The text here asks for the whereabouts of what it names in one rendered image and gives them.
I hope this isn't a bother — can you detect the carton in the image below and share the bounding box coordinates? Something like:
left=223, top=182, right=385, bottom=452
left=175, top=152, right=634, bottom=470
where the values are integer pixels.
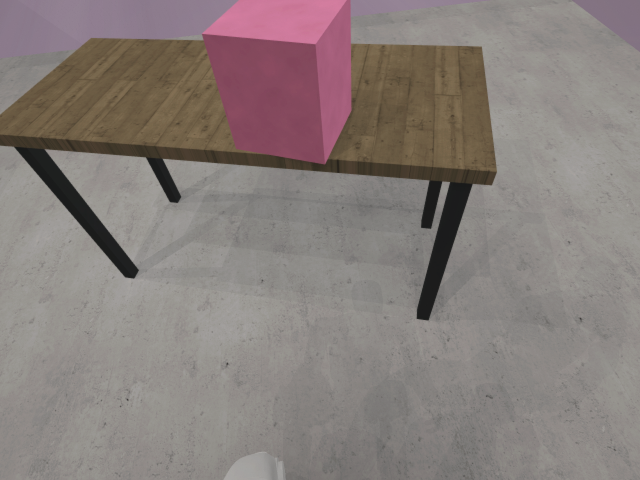
left=202, top=0, right=351, bottom=164

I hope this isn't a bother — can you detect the robot left thigh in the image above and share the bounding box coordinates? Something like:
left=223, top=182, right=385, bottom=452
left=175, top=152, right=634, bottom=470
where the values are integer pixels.
left=223, top=453, right=286, bottom=480

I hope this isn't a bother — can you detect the table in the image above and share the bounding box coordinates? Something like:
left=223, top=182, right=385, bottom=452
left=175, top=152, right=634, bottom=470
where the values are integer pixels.
left=0, top=38, right=497, bottom=321

